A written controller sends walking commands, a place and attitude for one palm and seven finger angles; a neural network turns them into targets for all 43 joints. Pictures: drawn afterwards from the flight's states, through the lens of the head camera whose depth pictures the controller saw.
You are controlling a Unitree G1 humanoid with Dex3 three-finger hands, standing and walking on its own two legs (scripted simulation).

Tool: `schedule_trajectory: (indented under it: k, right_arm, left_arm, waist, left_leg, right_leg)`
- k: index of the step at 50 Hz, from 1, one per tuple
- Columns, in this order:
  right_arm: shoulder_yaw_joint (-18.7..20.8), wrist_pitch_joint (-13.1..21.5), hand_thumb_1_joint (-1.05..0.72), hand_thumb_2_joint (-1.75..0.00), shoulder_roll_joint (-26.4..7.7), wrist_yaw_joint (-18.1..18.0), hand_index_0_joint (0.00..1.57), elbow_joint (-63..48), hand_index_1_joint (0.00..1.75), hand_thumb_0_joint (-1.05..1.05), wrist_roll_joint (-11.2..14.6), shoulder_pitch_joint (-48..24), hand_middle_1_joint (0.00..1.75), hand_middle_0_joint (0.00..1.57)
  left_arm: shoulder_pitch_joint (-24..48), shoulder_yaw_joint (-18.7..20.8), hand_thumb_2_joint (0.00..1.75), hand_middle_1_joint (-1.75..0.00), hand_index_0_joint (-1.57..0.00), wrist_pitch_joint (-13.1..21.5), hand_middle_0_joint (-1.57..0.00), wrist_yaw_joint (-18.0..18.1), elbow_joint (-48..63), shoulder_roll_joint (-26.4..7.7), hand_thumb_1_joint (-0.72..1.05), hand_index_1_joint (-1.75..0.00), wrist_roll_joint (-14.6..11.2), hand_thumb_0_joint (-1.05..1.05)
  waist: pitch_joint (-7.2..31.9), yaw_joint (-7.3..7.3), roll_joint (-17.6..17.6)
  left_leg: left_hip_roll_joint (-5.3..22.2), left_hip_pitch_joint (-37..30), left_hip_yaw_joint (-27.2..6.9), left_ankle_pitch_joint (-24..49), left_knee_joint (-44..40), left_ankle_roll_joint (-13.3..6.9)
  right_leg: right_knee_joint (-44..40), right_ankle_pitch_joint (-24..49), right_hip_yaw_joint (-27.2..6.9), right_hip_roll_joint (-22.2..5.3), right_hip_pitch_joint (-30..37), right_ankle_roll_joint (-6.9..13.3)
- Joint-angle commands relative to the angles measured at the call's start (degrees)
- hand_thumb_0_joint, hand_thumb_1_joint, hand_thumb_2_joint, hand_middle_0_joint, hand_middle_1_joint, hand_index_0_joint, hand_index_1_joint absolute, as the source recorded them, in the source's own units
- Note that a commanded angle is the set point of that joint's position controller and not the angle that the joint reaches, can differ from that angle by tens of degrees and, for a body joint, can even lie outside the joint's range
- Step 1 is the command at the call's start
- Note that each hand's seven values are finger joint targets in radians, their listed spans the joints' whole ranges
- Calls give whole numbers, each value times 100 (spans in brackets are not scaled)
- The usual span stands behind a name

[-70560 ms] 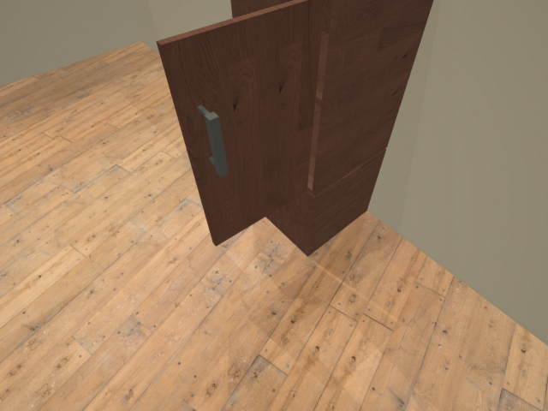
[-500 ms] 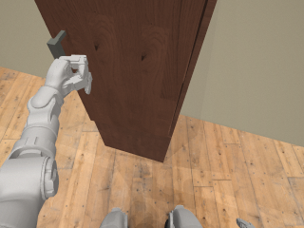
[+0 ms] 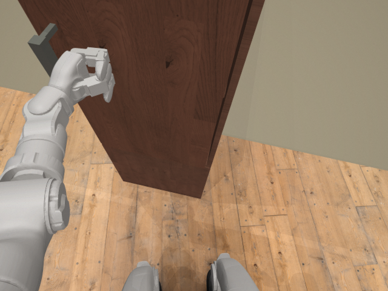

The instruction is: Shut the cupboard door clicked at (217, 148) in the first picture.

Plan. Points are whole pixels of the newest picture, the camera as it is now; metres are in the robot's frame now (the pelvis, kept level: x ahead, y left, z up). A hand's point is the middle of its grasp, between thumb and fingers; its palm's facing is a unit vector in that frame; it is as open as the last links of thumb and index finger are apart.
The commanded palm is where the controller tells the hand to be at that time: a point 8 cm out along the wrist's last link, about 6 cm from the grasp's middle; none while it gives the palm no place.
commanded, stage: push the door shut along its arc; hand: left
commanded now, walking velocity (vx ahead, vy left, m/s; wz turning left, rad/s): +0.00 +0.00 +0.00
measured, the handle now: (62, 67) +0.54 +0.22 +0.11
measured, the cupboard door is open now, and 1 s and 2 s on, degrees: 0 0 0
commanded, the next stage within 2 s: pull the fist back off the door in 0.24 s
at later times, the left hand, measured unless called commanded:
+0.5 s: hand (108, 81) +0.50 +0.13 +0.10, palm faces -0.06 -1.00 +0.04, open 2.8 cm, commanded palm +0.52 +0.13 +0.11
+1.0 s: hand (136, 89) +0.48 +0.08 +0.10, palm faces +0.00 -1.00 -0.02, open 3.4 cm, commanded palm +0.45 +0.13 +0.11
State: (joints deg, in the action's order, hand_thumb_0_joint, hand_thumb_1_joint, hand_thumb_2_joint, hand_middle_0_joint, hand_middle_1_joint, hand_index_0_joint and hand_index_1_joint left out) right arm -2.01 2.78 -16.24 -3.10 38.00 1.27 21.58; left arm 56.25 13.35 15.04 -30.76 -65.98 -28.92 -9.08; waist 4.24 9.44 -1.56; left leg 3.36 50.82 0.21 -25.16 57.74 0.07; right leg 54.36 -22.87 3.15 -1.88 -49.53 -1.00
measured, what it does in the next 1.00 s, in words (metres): stands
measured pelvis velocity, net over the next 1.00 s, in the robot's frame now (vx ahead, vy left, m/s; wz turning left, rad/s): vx -0.01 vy -0.01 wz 0.00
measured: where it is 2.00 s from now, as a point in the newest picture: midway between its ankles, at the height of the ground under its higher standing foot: outside the picture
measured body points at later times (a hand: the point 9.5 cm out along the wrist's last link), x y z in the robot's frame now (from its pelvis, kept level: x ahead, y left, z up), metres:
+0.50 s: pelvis -0.02 +0.00 -0.01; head +0.10 +0.03 +0.42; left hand +0.50 +0.18 +0.10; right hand +0.04 -0.26 -0.12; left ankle +0.02 +0.12 -0.67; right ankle +0.03 -0.14 -0.67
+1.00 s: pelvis -0.01 -0.01 +0.01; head +0.08 -0.01 +0.45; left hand +0.48 +0.13 +0.10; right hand -0.01 -0.28 -0.11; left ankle +0.02 +0.12 -0.67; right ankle +0.03 -0.14 -0.67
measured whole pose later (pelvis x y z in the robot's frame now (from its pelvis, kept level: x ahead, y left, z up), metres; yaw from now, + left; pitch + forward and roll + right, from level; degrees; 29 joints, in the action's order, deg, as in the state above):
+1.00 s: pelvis -0.01 -0.01 +0.01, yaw +0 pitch +16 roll -1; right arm 0.4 3.0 -16.3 0.9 39.4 -1.2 24.1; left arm 51.8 11.3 22.7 1.9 -63.8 -14.3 -4.9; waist 4.7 8.5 -2.0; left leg 3.0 48.2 0.7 -22.6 54.5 0.8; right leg 53.1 -21.2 2.4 -1.9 -48.1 -0.3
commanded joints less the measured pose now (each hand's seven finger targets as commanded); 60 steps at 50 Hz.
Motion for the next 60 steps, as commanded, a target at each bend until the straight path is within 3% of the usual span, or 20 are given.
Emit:
schedule_trajectory:
  k: [1, 3, 6, 13, 17, 18, 19, 20, 23, 25, 29, 36, 38, 46, 47, 49, 52, 54, 57, 60]
  right_arm:
    - [412, 194, -90, -90, -1049, -97, 20, -295, 30, 0, -31, 609, 30, 20]
    - [421, 238, -90, -90, -1059, -112, 20, -242, 30, 0, -50, 628, 30, 20]
    - [400, 288, -90, -90, -1055, -123, 20, -128, 30, 0, -51, 568, 30, 20]
    - [409, 492, -90, -90, -1077, -159, 20, 46, 30, 0, -71, 519, 30, 20]
    - [381, 575, -90, -90, -1097, -182, 20, 131, 30, 0, -54, 500, 30, 20]
    - [357, 612, -90, -90, -900, -142, 20, 32, 30, 0, -98, 692, 30, 20]
    - [340, 626, -90, -90, -856, -38, 20, 29, 30, 0, -107, 679, 30, 20]
    - [388, 619, -90, -90, -845, 26, 20, 18, 30, 0, -179, 760, 30, 20]
    - [454, 599, -90, -90, -820, 202, 20, 13, 30, 0, -367, 809, 30, 20]
    - [490, 581, -90, -90, -813, 347, 20, 68, 30, 0, -453, 862, 30, 20]
    - [496, 506, -90, -90, -882, 432, 20, 59, 30, 0, -454, 825, 30, 20]
    - [410, 480, -90, -90, -929, 327, 20, -112, 30, 0, -335, 664, 30, 20]
    - [420, 481, -90, -90, -909, 334, 20, -166, 30, 0, -329, 682, 30, 20]
    - [547, 254, -90, -90, -823, 389, 20, -383, 30, 0, -267, 664, 30, 20]
    - [555, 208, -90, -90, -835, 367, 20, -405, 30, 0, -251, 673, 30, 20]
    - [547, 126, -90, -90, -762, 374, 20, -463, 30, 0, -229, 607, 30, 20]
    - [576, 29, -90, -90, -748, 343, 20, -622, 30, 0, -217, 545, 30, 20]
    - [571, 2, -90, -90, -632, 366, 20, -745, 30, 0, -186, 413, 30, 20]
    - [611, -39, -90, -90, -594, 372, 20, -880, 30, 0, -135, 326, 30, 20]
    - [607, -74, -90, -90, -568, 357, 20, -854, 30, 0, -80, 194, 30, 20]
  left_arm:
    - [3567, -113, 90, -150, -130, 289, -130, -36, 1307, -706, 90, -150, -171, 0]
    - [3716, -117, 90, -150, -130, 309, -130, -80, 1398, -687, 90, -150, -222, 0]
    - [3998, -400, 90, -150, -130, 231, -130, -79, 1171, -369, 90, -150, -207, 0]
    - [4587, -809, 90, -150, -130, 181, -130, -18, 1301, 179, 90, -150, -208, 0]
    - [4661, -923, 90, -150, -130, 87, -130, 51, 1228, 360, 90, -150, -221, 0]
    - [4844, 286, 90, -150, -130, 30, -130, 1175, 1112, -16, 90, -150, -546, 0]
    - [4582, -73, 90, -150, -130, -54, -130, 1753, 931, 506, 90, -150, -369, 0]
    - [4608, -42, 90, -150, -130, -29, -130, 2210, 1032, 680, 90, -150, -276, 0]
    - [4816, 40, 90, -150, -130, 288, -130, 3432, 1323, 958, 90, -150, 47, 0]
    - [4866, -421, 90, -150, -130, 545, -130, 3843, 1328, 1196, 90, -150, 548, 0]
    - [4913, -939, 90, -150, -130, 887, -130, 3719, 1167, 1084, 90, -150, 1120, 0]
    - [4232, -524, 90, -150, -130, 753, -130, 3284, 679, 840, 90, -150, 484, 0]
    - [3927, -393, 90, -150, -130, 917, -130, 3228, 779, 684, 90, -150, 492, 0]
    - [2532, -303, 90, -150, -130, 1142, -130, 3184, 1422, 904, 90, -150, 393, 0]
    - [2307, -126, 90, -150, -130, 1145, -130, 3228, 1448, 691, 90, -150, 407, 0]
    - [2165, -160, 90, -150, -130, 1157, -130, 3286, 1713, 760, 90, -150, 444, 0]
    - [1389, 316, 90, -150, -130, 1222, -130, 3394, 2245, 301, 90, -150, 445, 0]
    - [839, 159, 90, -150, -130, 1256, -130, 3365, 2752, 574, 90, -150, 429, 0]
    - [-273, 155, 90, -150, -130, 1176, -130, 3300, 3184, 671, 90, -150, 382, 0]
    - [-389, -178, 90, -150, -130, 991, -130, 3196, 3409, 1024, 90, -150, 296, 0]
  waist:
    - [2653, 482, -527]
    - [2871, 497, -573]
    - [2542, 640, -613]
    - [2841, 785, -899]
    - [2663, 834, -847]
    - [2762, 499, -985]
    - [2682, 565, -1003]
    - [2593, 627, -627]
    - [2821, 639, -634]
    - [2747, 751, -764]
    - [2615, 824, -946]
    - [2191, 645, -265]
    - [2384, 496, -248]
    - [2576, 82, -53]
    - [2551, 23, -21]
    - [2515, -34, -7]
    - [2832, -311, 164]
    - [2858, -438, 15]
    - [2696, -574, 280]
    - [2143, -420, 405]
  left_leg:
    - [-291, -2313, -323, 1629, -560, -192]
    - [-271, -2580, -365, 1877, -509, -192]
    - [-270, -2481, -407, 1526, -478, -185]
    - [-231, -2834, -512, 1511, -354, -179]
    - [-245, -2696, -526, 1298, -359, -197]
    - [-159, -2162, -662, 949, -497, -50]
    - [-161, -2157, -704, 651, -602, -17]
    - [-152, -2067, -755, 518, -677, -11]
    - [-180, -2078, -789, 371, -722, 42]
    - [-190, -2210, -782, 98, -787, 63]
    - [-225, -2332, -792, -280, -915, 47]
    - [-352, -1643, -463, -588, -1085, -41]
    - [-346, -1646, -437, -403, -1072, -51]
    - [-333, -1870, -160, 367, -1132, -75]
    - [-330, -1877, -116, 473, -1146, -86]
    - [-339, -1858, -44, 657, -1198, -100]
    - [-365, -1919, 107, 1194, -1224, -127]
    - [-383, -2021, 208, 1559, -1282, -112]
    - [-373, -2103, 321, 1965, -1342, -120]
    - [-356, -2176, 345, 1840, -1442, -111]
  right_leg:
    - [-689, 1218, 22, 364, 353, 240]
    - [-641, 1322, 49, 376, 243, 253]
    - [-652, 979, 83, 372, -119, 258]
    - [-480, 797, 150, 361, -688, 276]
    - [-450, 640, 200, 360, -814, 306]
    - [-425, 560, 118, 272, -621, 243]
    - [-405, 425, 140, 284, -699, 198]
    - [-412, 451, 185, 276, -589, 161]
    - [-385, 420, 203, 267, -561, 120]
    - [-430, 303, 194, 263, -657, 138]
    - [-535, 109, 130, 242, -689, 225]
    - [-863, -122, 50, 262, 51, 193]
    - [-824, -59, 31, 263, 238, 204]
    - [-963, 439, -7, 312, 988, 182]
    - [-978, 527, -19, 318, 1109, 186]
    - [-1026, 749, -55, 318, 1350, 166]
    - [-1016, 1461, -138, 340, 2073, 164]
    - [-1006, 2027, -157, 334, 2405, 162]
    - [-1064, 2649, -170, 347, 2784, 162]
    - [-1242, 2680, -171, 326, 2641, 108]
